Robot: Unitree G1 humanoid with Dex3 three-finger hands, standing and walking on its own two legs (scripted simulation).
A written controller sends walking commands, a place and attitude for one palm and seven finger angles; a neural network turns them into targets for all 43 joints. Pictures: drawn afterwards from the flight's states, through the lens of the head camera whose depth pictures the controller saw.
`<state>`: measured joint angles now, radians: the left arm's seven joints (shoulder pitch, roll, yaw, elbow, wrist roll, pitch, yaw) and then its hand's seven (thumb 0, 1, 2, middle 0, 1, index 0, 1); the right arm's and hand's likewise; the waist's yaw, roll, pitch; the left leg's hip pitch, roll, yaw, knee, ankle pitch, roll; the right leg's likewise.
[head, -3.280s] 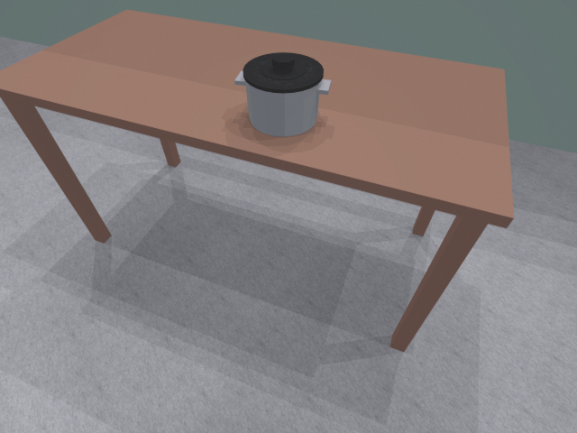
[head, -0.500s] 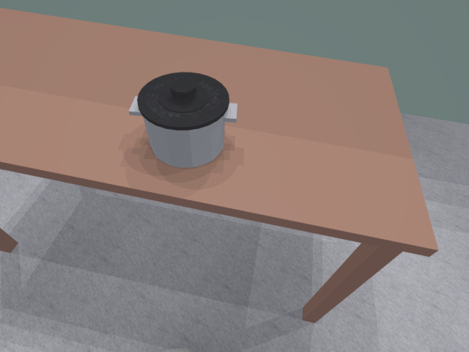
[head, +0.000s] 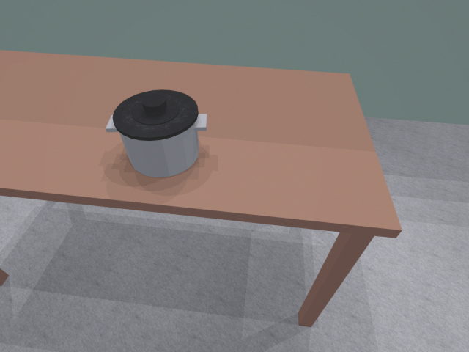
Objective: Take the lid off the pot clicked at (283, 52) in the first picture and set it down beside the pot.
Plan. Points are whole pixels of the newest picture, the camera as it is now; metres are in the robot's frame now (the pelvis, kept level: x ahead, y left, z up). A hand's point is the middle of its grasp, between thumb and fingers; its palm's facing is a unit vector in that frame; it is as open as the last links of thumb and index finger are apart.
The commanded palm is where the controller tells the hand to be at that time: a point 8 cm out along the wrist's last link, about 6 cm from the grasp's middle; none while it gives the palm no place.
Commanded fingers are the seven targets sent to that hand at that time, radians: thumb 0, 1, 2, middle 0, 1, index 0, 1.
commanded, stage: come to a stop and stand still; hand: left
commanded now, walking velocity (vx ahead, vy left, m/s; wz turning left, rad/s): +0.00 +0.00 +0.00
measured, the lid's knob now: (154, 103) +0.58 +0.20 +0.14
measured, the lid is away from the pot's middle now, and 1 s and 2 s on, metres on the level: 0.00 0.00 0.00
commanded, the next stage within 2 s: look again from close up in 0.12 s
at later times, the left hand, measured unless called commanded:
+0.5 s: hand out of the picture +0.02 +0.18 -0.17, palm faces +0.01 -0.98 -0.18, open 7.4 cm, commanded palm none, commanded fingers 0.00 0.90 0.90 -0.20 -0.30 -0.20 -0.30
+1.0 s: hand out of the picture +0.07 +0.20 -0.17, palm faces +0.01 -0.98 -0.20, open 7.4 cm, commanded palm none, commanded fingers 0.00 0.90 0.90 -0.20 -0.30 -0.20 -0.30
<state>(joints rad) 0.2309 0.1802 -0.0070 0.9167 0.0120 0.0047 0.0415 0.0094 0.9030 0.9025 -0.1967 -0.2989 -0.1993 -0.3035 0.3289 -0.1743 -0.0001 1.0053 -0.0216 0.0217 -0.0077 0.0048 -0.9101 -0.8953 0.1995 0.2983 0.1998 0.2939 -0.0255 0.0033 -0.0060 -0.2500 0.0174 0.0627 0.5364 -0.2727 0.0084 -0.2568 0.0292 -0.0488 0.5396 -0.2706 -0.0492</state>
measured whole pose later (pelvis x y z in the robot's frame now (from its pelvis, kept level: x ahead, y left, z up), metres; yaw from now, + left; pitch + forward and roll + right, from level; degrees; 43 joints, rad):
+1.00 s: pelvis +0.05 +0.03 +0.01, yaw +0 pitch +0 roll +0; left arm 0.27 0.18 -0.01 1.06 0.01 -0.01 0.04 0.01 0.90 0.90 -0.19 -0.30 -0.20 -0.30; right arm 0.26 -0.15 0.02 1.10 -0.01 -0.02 -0.04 0.01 -0.92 -0.89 0.20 0.30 0.20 0.29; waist 0.00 -0.03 0.03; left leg -0.14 -0.02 0.08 0.43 -0.30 0.04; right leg -0.15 0.00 -0.03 0.44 -0.29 -0.01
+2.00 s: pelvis +0.01 +0.01 +0.00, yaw +2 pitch -1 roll +0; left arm 0.54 0.21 0.05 0.05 -0.02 -0.05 0.05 0.01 0.90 0.90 -0.75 -0.90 -0.75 -0.91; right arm 0.12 -0.23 -0.01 0.53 0.02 -0.13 -0.05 0.01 -0.91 -0.90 0.20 0.30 0.20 0.29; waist 0.04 0.02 -0.01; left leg -0.22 0.00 0.03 0.49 -0.26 0.02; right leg -0.20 0.01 -0.08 0.47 -0.26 -0.03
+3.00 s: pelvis +0.01 +0.03 +0.01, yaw +2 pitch -4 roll -1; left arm 0.63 0.30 0.18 -0.44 -0.02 -0.11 0.08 0.02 0.89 0.90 -1.30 -1.50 -1.30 -1.50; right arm 0.19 -0.19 0.03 0.59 0.01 -0.17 -0.04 0.01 -0.90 -0.90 0.20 0.30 0.20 0.29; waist 0.08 0.06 0.03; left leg -0.12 -0.03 0.04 0.45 -0.25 0.05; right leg -0.10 -0.01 -0.07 0.42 -0.24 -0.01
